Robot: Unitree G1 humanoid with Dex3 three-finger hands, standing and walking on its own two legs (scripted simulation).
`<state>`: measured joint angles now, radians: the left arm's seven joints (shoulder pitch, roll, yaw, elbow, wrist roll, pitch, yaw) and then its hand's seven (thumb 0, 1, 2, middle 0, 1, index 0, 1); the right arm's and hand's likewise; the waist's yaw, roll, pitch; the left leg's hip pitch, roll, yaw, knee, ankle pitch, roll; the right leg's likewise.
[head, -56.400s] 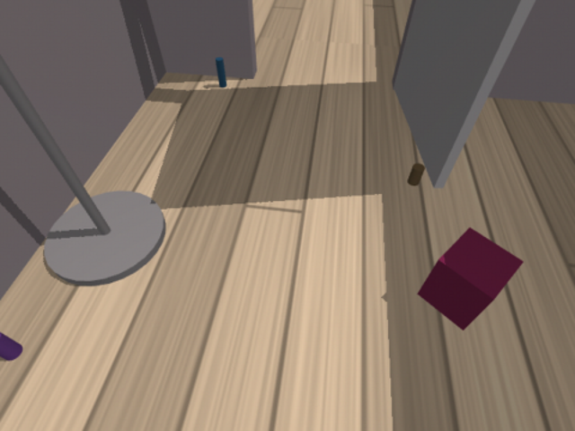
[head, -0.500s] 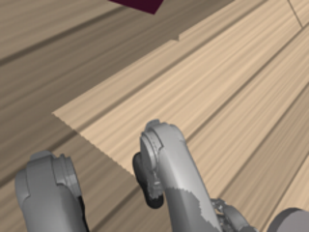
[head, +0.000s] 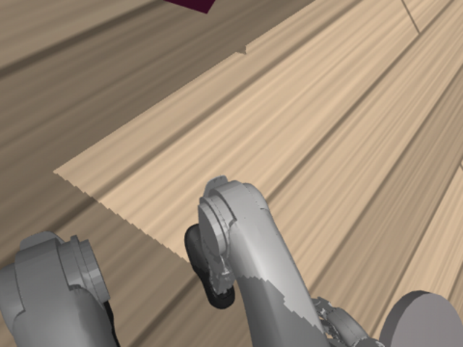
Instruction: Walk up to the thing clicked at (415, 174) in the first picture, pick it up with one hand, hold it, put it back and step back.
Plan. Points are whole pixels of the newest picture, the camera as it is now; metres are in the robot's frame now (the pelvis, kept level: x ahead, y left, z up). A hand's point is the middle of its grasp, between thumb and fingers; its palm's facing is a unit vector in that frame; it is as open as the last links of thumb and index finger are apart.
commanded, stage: rest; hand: left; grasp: from above
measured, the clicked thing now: out of the picture +0.50 +0.33 -0.26
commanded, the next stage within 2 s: open in 0.06 s
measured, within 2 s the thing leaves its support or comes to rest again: neither
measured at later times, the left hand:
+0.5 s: hand out of the picture +0.48 +0.35 -0.22, palm faces -0.43 -0.12 -0.90, open 10.1 cm
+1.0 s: hand out of the picture +0.47 +0.35 -0.22, palm faces -0.45 -0.12 -0.89, open 13.2 cm
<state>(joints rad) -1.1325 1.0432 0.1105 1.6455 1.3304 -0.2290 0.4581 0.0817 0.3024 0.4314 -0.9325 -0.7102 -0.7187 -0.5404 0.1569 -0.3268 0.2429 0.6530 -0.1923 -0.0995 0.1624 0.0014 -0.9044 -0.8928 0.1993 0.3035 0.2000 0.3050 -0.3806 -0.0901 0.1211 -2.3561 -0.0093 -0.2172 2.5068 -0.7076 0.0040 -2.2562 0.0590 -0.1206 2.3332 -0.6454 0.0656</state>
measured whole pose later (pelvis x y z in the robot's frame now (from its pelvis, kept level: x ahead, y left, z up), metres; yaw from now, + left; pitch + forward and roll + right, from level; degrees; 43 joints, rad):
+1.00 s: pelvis -0.01 +0.00 +0.00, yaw -1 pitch +29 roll -15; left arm -1.12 1.10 0.13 1.62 1.30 -0.23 0.42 0.00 -0.40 0.94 -0.17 -1.03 -0.18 -1.02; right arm 0.14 -0.35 0.29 0.60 -0.20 -0.12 0.17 0.00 -0.90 -0.90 0.20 0.30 0.20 0.31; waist -0.39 -0.11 0.16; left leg -2.35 -0.01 -0.24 2.52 -0.70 0.00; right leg -2.24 0.07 -0.14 2.32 -0.62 0.06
